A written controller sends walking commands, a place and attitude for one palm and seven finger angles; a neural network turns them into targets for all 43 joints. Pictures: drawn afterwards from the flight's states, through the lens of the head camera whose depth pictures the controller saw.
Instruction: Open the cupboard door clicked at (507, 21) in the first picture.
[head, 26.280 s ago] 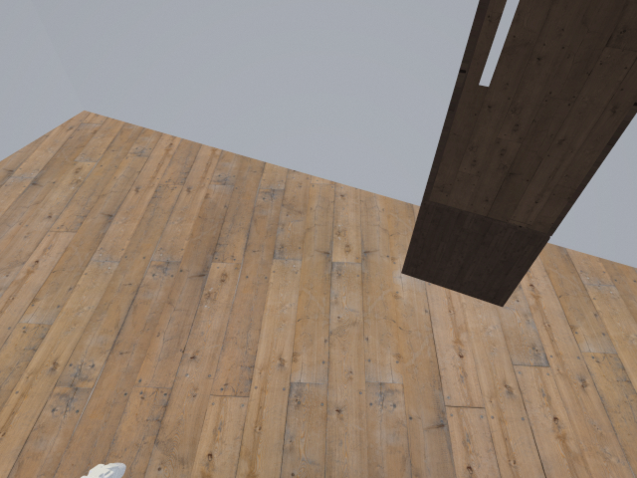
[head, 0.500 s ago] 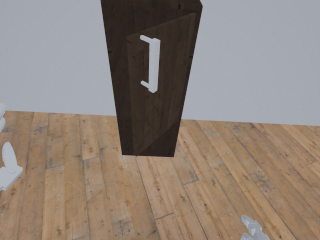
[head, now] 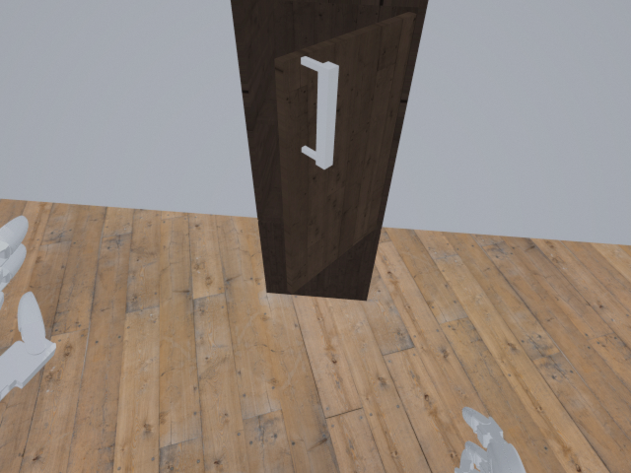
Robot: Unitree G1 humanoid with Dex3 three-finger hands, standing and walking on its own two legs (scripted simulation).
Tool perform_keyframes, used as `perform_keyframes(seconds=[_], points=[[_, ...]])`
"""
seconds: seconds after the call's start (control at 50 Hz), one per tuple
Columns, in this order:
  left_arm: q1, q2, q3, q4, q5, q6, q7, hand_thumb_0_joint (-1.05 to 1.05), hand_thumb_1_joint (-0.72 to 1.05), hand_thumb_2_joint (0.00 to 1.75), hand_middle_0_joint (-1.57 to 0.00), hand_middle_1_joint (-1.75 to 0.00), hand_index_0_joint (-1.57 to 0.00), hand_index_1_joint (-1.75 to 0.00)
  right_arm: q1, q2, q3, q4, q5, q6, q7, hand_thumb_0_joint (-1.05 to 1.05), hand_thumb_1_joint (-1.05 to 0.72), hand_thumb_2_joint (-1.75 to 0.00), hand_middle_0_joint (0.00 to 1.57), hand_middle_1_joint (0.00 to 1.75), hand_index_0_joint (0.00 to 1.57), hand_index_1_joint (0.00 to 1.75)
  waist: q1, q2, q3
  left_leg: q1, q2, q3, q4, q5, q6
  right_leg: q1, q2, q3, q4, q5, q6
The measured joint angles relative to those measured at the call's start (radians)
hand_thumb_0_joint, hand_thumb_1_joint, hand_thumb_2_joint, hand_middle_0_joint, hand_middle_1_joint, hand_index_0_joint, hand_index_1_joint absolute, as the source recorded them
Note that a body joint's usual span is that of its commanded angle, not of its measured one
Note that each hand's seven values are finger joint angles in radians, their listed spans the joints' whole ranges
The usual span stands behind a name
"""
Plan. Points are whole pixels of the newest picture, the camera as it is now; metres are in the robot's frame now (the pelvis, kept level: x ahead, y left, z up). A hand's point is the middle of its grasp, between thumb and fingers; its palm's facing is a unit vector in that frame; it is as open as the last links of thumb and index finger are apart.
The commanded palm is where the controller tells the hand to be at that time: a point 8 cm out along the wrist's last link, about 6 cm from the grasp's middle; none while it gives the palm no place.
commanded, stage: stop stepping back and stand still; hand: left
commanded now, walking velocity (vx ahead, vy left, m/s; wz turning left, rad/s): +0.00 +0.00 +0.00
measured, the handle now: (316, 115) +0.62 +0.05 +0.16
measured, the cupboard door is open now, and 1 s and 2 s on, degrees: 50 50 50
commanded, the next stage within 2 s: let the arm hang, fingers relaxed in 0.04 s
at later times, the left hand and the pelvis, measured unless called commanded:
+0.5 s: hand out of the picture +0.02 +0.16 -0.18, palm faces +0.01 -0.99 -0.12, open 7.4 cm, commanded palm none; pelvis +0.01 +0.00 +0.00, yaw +2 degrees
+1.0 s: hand out of the picture +0.00 +0.17 -0.17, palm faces +0.09 -0.96 -0.25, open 7.4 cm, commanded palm none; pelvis +0.03 -0.02 +0.00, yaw +2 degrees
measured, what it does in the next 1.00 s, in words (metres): stands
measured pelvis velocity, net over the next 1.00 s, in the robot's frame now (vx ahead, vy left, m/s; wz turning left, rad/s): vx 0.03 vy -0.02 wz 0.03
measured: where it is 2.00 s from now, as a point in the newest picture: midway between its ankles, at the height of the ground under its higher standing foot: outside the picture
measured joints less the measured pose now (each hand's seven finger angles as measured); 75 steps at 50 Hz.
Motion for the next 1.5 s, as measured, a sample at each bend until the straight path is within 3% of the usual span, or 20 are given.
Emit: perform_keyframes(seconds=[0.1,0.16,0.22,0.26,0.3,0.38,0.52,0.62,0.8,0.92,1.18,1.5], points=[[-0.065,-0.021,-0.005,0.084,-0.004,0.019,0.003,0.02,0.89,0.90,-0.21,-0.30,-0.21,-0.31,0.004,-0.025,-0.015,0.043,0.012,0.019,-0.019,0.01,-0.90,-0.90,0.20,0.30,0.20,0.30,0.017,-0.013,0.011,0.036,-0.013,0.005,0.007,-0.002,0.013,0.029,-0.013,0.003,0.024,-0.031,0.011],[-0.127,-0.027,-0.019,0.158,0.018,0.018,-0.007,0.02,0.89,0.90,-0.21,-0.30,-0.21,-0.31,-0.002,-0.038,-0.018,0.056,0.009,-0.004,-0.006,0.01,-0.90,-0.90,0.20,0.30,0.20,0.30,0.015,-0.022,0.006,0.030,-0.025,0.007,-0.016,0.011,0.019,0.011,-0.028,-0.003,0.034,-0.029,0.015],[-0.282,-0.008,-0.133,0.489,0.054,0.105,-0.076,0.01,0.90,0.90,-0.20,-0.30,-0.20,-0.30,-0.063,-0.090,-0.026,0.134,0.001,0.035,0.043,0.01,-0.90,-0.90,0.20,0.30,0.20,0.30,0.014,-0.001,-0.008,-0.034,-0.051,0.008,0.020,0.013,0.029,-0.072,-0.053,-0.005,0.126,-0.076,0.023],[-0.355,-0.017,-0.216,0.743,0.067,0.182,-0.109,0.01,0.90,0.90,-0.20,-0.30,-0.20,-0.30,-0.105,-0.110,-0.029,0.177,-0.008,0.074,0.055,0.01,-0.90,-0.90,0.20,0.30,0.20,0.30,-0.002,0.012,0.000,-0.048,-0.061,0.012,0.031,0.012,0.032,-0.098,-0.063,-0.004,0.164,-0.087,0.026],[-0.388,-0.043,-0.286,0.963,0.074,0.233,-0.132,0.01,0.91,0.90,-0.19,-0.30,-0.19,-0.30,-0.124,-0.113,-0.030,0.208,-0.010,0.099,0.063,0.01,-0.90,-0.90,0.20,0.30,0.20,0.30,-0.021,0.012,0.013,-0.044,-0.061,0.012,0.029,0.014,0.030,-0.097,-0.064,-0.004,0.168,-0.089,0.026],[-0.383,-0.121,-0.376,1.267,0.070,0.274,-0.144,0.01,0.91,0.90,-0.20,-0.30,-0.20,-0.30,-0.101,-0.103,-0.034,0.263,-0.011,0.133,0.066,0.01,-0.91,-0.90,0.20,0.30,0.20,0.30,-0.043,-0.025,0.046,-0.017,-0.052,0.003,0.029,0.007,0.019,-0.056,-0.053,-0.010,0.142,-0.085,0.011],[-0.323,-0.232,-0.407,1.545,0.052,0.269,-0.141,0.02,0.91,0.90,-0.20,-0.30,-0.20,-0.30,-0.001,-0.066,-0.028,0.398,-0.012,0.171,0.047,0.01,-0.91,-0.90,0.20,0.30,0.20,0.30,-0.019,-0.080,0.084,0.032,-0.050,-0.015,-0.031,0.021,0.015,0.006,-0.050,-0.024,0.058,-0.058,0.009],[-0.263,-0.246,-0.388,1.633,0.048,0.251,-0.128,0.01,0.91,0.90,-0.20,-0.30,-0.20,-0.30,0.039,-0.022,-0.027,0.460,-0.006,0.177,0.035,0.01,-0.91,-0.90,0.20,0.30,0.20,0.30,-0.001,-0.067,0.091,0.057,-0.051,-0.026,-0.075,0.039,0.010,0.035,-0.050,-0.033,0.008,-0.040,0.004],[-0.223,-0.221,-0.370,1.682,0.046,0.239,-0.102,0.01,0.91,0.90,-0.20,-0.30,-0.20,-0.30,0.031,0.044,-0.028,0.479,-0.003,0.172,0.032,0.00,-0.91,-0.90,0.20,0.30,0.20,0.30,-0.005,-0.012,0.074,0.085,-0.044,-0.024,-0.079,0.028,0.000,0.062,-0.044,-0.030,0.003,-0.048,-0.007],[-0.251,-0.223,-0.369,1.662,0.045,0.231,-0.094,0.01,0.91,0.90,-0.20,-0.30,-0.20,-0.30,0.026,0.033,-0.033,0.493,-0.006,0.173,0.031,0.01,-0.93,-0.90,0.20,0.30,0.20,0.30,-0.010,0.001,0.055,0.099,-0.042,-0.020,-0.065,0.009,-0.005,0.075,-0.041,-0.025,0.015,-0.064,-0.013],[-0.344,-0.268,-0.372,1.617,0.044,0.219,-0.092,0.01,0.91,0.90,-0.20,-0.30,-0.20,-0.30,0.026,0.034,-0.029,0.496,-0.008,0.159,0.024,0.00,-0.91,-0.90,0.20,0.30,0.20,0.30,-0.021,-0.032,0.045,0.118,-0.032,-0.017,-0.070,-0.010,-0.019,0.093,-0.032,-0.020,0.006,-0.077,-0.027],[-0.303,-0.268,-0.363,1.626,0.041,0.226,-0.087,0.01,0.91,0.90,-0.20,-0.30,-0.20,-0.30,0.023,0.052,-0.032,0.493,-0.005,0.162,0.014,0.00,-0.91,-0.90,0.20,0.30,0.20,0.30,-0.014,-0.037,0.070,0.126,-0.016,-0.013,-0.057,-0.035,-0.026,0.118,-0.017,-0.013,-0.021,-0.076,-0.034]])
